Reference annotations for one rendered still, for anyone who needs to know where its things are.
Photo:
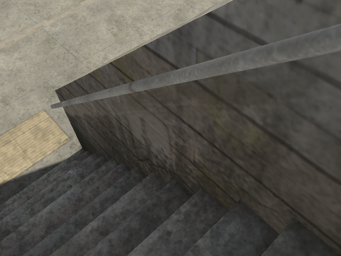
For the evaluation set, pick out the stairs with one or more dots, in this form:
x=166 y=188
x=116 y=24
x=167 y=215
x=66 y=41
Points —
x=91 y=206

